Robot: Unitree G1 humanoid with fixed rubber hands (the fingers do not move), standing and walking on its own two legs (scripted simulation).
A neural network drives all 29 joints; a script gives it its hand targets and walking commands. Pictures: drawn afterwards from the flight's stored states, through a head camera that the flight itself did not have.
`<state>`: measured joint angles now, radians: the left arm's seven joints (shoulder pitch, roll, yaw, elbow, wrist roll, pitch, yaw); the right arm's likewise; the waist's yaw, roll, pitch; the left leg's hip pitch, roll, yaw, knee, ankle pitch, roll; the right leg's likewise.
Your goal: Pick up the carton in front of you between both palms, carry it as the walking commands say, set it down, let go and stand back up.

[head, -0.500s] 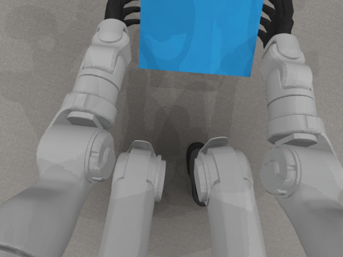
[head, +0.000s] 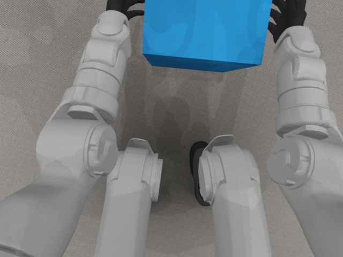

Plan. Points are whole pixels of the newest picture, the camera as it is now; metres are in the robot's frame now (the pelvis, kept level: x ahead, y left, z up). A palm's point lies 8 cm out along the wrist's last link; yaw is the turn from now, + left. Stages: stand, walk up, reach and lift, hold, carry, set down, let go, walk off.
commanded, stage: set down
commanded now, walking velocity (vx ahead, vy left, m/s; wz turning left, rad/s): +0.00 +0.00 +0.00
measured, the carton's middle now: (197, 19) +0.57 -0.07 -0.25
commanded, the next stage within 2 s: let go in 1.64 s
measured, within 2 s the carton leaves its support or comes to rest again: neither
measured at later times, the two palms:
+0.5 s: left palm (110, 38) +0.52 +0.12 -0.21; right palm (282, 55) +0.48 -0.24 -0.19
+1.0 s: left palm out of the picture +0.55 +0.11 -0.05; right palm out of the picture +0.50 -0.25 -0.05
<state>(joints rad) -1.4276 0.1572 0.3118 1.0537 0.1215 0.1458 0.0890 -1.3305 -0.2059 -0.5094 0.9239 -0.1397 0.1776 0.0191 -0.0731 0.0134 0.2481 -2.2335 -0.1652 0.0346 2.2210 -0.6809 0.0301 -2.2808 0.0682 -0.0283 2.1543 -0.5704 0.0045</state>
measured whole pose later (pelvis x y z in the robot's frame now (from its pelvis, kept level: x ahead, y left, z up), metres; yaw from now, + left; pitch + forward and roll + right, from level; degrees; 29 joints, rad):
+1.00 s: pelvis -0.01 -0.01 +0.05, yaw +0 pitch +40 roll +0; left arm -1.33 0.31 0.15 1.02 -0.08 0.17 0.10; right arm -1.22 -0.29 -0.26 0.92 0.13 0.15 -0.08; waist -0.10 0.01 0.12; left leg -2.10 -0.08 0.04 2.03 -0.63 0.03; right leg -2.16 0.04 -0.05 1.98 -0.51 -0.05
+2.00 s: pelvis +0.07 -0.01 +0.33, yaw +1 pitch +36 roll +1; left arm -0.54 0.14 0.19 0.68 0.06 0.09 0.07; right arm -0.51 -0.21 -0.21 0.67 -0.06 0.06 0.07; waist -0.05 0.01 -0.07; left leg -1.16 -0.09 -0.03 0.89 -0.35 0.03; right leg -1.21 0.05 0.01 0.87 -0.29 -0.03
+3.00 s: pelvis +0.09 +0.00 +0.39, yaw -1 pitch -7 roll -1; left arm 0.22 0.21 0.03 0.46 -0.02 0.13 -0.05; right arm 0.19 -0.20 -0.07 0.38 -0.04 0.22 0.06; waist 0.00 0.02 0.15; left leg -0.07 -0.06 -0.02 0.51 -0.32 0.06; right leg -0.12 0.06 0.04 0.49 -0.25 -0.02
